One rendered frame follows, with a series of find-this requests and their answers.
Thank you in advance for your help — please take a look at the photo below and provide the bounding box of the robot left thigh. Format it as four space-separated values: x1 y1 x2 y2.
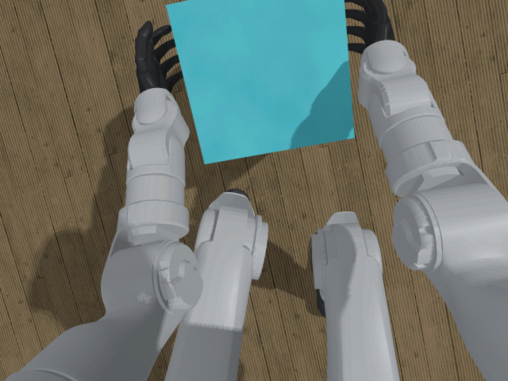
164 204 268 381

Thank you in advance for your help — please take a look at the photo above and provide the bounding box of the left robot upper arm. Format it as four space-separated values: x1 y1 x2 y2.
4 240 203 381

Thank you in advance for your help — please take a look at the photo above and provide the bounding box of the left robot hand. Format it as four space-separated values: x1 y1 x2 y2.
135 21 183 93

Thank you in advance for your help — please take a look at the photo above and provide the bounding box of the right robot hand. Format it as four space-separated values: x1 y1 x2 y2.
344 0 395 55

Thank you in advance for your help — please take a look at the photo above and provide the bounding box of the carton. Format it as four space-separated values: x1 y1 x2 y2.
166 0 355 164

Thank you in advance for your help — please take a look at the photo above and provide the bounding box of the robot left forearm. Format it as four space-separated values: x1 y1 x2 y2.
101 88 190 293

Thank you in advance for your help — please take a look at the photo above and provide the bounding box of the robot right forearm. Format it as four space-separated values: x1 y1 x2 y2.
358 40 508 205

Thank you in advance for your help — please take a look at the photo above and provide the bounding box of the robot right foot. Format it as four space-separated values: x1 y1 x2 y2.
311 233 326 318

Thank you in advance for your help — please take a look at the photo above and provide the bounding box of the right robot upper arm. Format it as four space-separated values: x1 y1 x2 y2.
392 183 508 381

